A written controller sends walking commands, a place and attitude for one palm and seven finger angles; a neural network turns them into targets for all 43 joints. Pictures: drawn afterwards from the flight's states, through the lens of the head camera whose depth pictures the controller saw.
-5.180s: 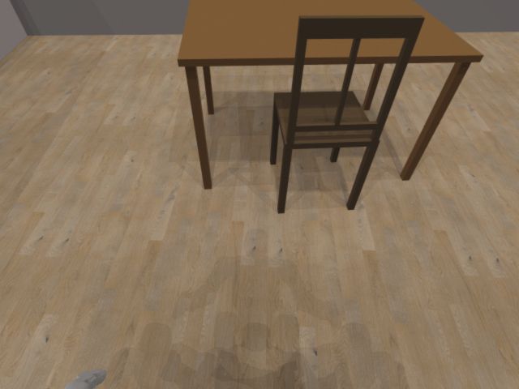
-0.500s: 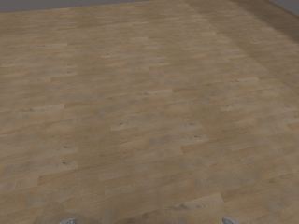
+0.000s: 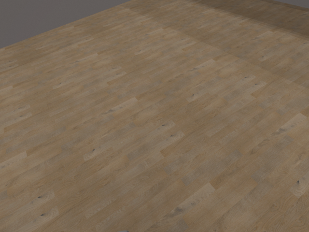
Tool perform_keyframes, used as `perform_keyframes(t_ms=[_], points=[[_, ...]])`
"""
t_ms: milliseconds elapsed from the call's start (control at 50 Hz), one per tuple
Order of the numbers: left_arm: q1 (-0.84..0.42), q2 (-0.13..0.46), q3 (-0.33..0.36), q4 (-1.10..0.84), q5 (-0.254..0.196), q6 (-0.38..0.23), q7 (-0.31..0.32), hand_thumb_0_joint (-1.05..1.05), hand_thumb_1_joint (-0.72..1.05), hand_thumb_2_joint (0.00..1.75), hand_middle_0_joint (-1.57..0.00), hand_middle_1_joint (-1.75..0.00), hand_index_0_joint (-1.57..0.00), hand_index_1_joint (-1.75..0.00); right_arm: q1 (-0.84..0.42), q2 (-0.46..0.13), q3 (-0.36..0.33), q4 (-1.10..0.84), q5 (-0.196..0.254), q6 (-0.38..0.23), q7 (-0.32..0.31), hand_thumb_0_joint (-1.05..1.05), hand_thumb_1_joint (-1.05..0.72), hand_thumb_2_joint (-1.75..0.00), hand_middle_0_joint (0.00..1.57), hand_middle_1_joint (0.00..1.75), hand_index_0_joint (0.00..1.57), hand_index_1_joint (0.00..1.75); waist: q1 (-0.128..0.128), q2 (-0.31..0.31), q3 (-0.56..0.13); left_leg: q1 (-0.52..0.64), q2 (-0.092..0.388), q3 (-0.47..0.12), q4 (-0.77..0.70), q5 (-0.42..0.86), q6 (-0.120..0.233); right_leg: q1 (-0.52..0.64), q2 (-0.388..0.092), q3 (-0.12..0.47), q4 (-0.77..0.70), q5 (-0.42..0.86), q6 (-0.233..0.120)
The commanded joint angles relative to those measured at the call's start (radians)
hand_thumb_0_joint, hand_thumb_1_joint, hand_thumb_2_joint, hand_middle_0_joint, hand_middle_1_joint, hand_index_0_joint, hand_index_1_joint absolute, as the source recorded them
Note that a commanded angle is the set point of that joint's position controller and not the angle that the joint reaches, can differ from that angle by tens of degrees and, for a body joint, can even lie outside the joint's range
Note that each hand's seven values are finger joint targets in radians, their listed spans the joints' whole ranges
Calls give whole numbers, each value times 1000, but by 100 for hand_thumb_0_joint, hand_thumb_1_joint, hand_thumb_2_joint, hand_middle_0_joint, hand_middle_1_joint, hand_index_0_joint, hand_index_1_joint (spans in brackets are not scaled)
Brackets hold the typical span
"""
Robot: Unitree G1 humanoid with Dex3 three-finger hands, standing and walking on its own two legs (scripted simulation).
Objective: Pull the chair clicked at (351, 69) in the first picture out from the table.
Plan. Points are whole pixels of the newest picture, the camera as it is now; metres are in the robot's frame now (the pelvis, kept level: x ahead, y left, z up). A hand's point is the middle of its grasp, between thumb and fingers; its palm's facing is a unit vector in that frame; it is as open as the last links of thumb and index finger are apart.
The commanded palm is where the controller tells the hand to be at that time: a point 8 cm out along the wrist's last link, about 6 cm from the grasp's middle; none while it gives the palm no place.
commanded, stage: walk to a spot facing it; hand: left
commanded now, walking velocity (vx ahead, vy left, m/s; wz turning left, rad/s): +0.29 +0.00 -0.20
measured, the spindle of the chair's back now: out of the picture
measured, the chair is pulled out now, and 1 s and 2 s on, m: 0.00 0.00 0.00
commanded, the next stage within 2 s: turn to face it in 0.14 s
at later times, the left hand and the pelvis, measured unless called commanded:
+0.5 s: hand out of the picture +0.11 +0.17 -0.19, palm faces +0.09 -0.98 -0.16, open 7.4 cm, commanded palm none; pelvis +0.17 +0.01 -0.02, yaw +1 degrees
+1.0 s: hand (99, 181) +0.30 +0.22 -0.15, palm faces +0.29 -0.93 -0.22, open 7.4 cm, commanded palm none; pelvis +0.22 +0.00 +0.01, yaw +17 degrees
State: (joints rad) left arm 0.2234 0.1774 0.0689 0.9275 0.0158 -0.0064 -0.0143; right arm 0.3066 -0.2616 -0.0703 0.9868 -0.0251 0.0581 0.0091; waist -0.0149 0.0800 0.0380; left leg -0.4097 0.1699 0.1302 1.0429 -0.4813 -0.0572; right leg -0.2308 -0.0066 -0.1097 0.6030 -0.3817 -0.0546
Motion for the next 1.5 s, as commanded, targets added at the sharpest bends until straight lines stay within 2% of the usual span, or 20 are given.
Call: perform_keyframes(t_ms=[0, 60, 280, 360, 400, 420, 440, 460, 520, 620, 760, 900, 1040, 1100, 1120, 1140, 1160, 1200, 1260, 1480], points=[[124, 151, 25, 4, -2, -41, 25, 0, 90, 90, -20, -30, -20, -30, -149, -39, -10, -132, -10, -70, 6, 0, -90, -90, 20, 30, 20, 30, 44, -198, 31, -303, 3, -84, 110, 174, -18, 190, -253, 321, -352, 384, -95], [171, 140, 11, 29, -1, -64, 25, 0, 90, 90, -20, -30, -20, -30, -98, -17, -4, -90, -8, -66, 6, 0, -90, -90, 20, 30, 20, 30, 23, -198, 7, -282, -25, -55, 76, 224, -32, 231, -215, 226, -317, 703, -81], [256, 87, -24, 136, 7, -71, 61, 0, 90, 90, -20, -30, -20, -30, -235, 35, 23, -78, 13, -74, 9, 0, -90, -90, 20, 30, 20, 30, 37, -179, 102, -262, -91, -13, -191, 301, 25, 304, -218, 143, -330, 930, -73], [213, 125, -16, 136, 5, -61, 70, 0, 90, 90, -20, -30, -20, -30, -79, 21, 19, -31, 11, -82, -8, 0, -90, -90, 20, 30, 20, 30, -33, -202, 34, 11, -183, 24, -368, 316, 85, 292, -219, 50, -87, 1242, -19], [184, 129, -8, 117, -9, -50, 67, 0, 90, 90, -20, -30, -20, -30, 136, -64, -2, 13, -3, -80, -16, 0, -90, -90, 20, 30, 20, 30, -120, -101, -100, 292, -122, -81, -475, 704, 132, 163, -151, -17, 292, 936, 45], [242, 81, -7, 91, -38, -44, 63, 0, 90, 90, -20, -30, -20, -30, 191, -145, -17, 6, -13, -82, -25, 0, -90, -90, 20, 30, 20, 30, -99, 143, -219, 513, 166, -454, -493, 1188, 283, -119, -5, -9, 622, 124, 91], [240, 69, -14, 64, -33, -36, 65, 0, 90, 90, -20, -30, -20, -30, 166, -159, -11, 10, 15, -70, -29, 0, -90, -90, 20, 30, 20, 30, -57, 128, -250, 444, 262, -616, -611, 1208, 377, -152, 28, 105, 797, -255, 83], [199, 80, -8, 56, -21, -23, 66, 0, 90, 90, -20, -30, -20, -30, 81, -141, -10, -10, 19, -67, -29, 0, -90, -90, 20, 30, 20, 30, -30, 23, -155, 331, 247, -582, -683, 859, 383, -202, -15, 149, 820, -205, 80], [99, 60, 6, 38, 3, 2, 39, 0, 90, 90, -20, -30, -20, -30, -46, -42, 10, -55, 10, -79, -36, 0, -90, -90, 20, 30, 20, 30, 15, -47, -1, 75, 98, -451, -776, 499, 259, -237, -84, 153, 708, -9, 102], [127, 67, 29, 26, 9, 38, 42, 0, 90, 90, -20, -30, -20, -30, -79, -71, -11, -79, 11, -74, -25, 0, -90, -90, 20, 30, 20, 30, 45, -5, -75, 44, 8, -387, -819, 290, 178, -232, -75, 137, 588, 96, 127], [-46, 107, 38, -52, 10, 37, 45, 0, 90, 90, -20, -30, -20, -30, -3, -94, -39, -77, 9, -61, -22, 0, -90, -90, 20, 30, 20, 30, -9, 14, -69, 194, 3, -514, -795, 260, 190, -361, -63, 156, 462, 92, 160], [-141, 121, 28, -115, 3, 28, 44, 0, 90, 90, -20, -30, -20, -30, 41, -118, -55, -85, 3, -51, -25, 0, -90, -90, 20, 30, 20, 30, -43, 53, -106, 306, 9, -621, -722, 487, 245, -338, -20, 166, 307, -37, 153], [-99, 134, 19, -130, -14, 26, 54, 0, 90, 90, -20, -30, -20, -30, 6, -151, -65, -114, 1, -34, -24, 0, -90, -90, 20, 30, 20, 30, -28, 65, -152, 288, -17, -691, -681, 609, 235, -170, 34, 181, 124, -60, 120], [-32, 157, 22, -121, -19, 19, 58, 0, 90, 90, -20, -30, -20, -30, -48, -149, -67, -130, 11, -29, -15, 0, -90, -90, 20, 30, 20, 30, 8, 51, -164, 174, -78, -640, -639, 547, 173, 40, 38, 163, -133, 81, 105], [0, 180, 29, -113, -17, 14, 60, 0, 90, 90, -20, -30, -20, -30, -61, -129, -64, -136, 18, -28, -10, 0, -90, -90, 20, 30, 20, 30, 24, 12, -165, 45, -113, -591, -600, 416, 123, 196, -11, 182, -261, 167, 89], [10, 248, 41, -116, -6, 7, 64, 0, 90, 90, -20, -30, -20, -30, -49, -74, -57, -142, 28, -25, -8, 0, -90, -90, 20, 30, 20, 30, 30, -207, -160, -154, -202, -448, -432, 108, 54, 338, -235, 389, -378, 107, 19], [-25, 297, 43, -135, 7, 10, 65, 0, 90, 90, -20, -30, -20, -30, -51, -72, -58, -167, 14, -28, -13, 0, -90, -90, 20, 30, 20, 30, 28, -358, -106, -279, -308, -241, -180, -83, -5, 260, -469, 608, -396, 145, -95], [-121, 216, 24, -157, -2, 8, 68, 0, 90, 90, -20, -30, -20, -30, -52, -104, -64, -146, -2, -15, -4, 0, -90, -90, 20, 30, 20, 30, -27, -188, -46, -200, -225, -253, 67, -5, 8, 80, -401, 404, -351, 317, -109], [-95, 173, 5, -141, -7, -10, 55, 0, 90, 90, -20, -30, -20, -30, -52, -86, -52, -120, 3, -3, 12, 0, -90, -90, 20, 30, 20, 30, -31, -219, -10, -213, -182, -182, 184, 105, -23, 113, -283, 200, -255, 641, -56], [123, 219, 11, -86, 9, 0, 53, 0, 90, 90, -20, -30, -20, -30, -265, -64, -19, -167, 8, 10, 22, 0, -90, -90, 20, 30, 20, 30, 58, -306, 2, -186, -147, -86, -1, 85, -29, 224, -307, 67, -195, 805, -48]])
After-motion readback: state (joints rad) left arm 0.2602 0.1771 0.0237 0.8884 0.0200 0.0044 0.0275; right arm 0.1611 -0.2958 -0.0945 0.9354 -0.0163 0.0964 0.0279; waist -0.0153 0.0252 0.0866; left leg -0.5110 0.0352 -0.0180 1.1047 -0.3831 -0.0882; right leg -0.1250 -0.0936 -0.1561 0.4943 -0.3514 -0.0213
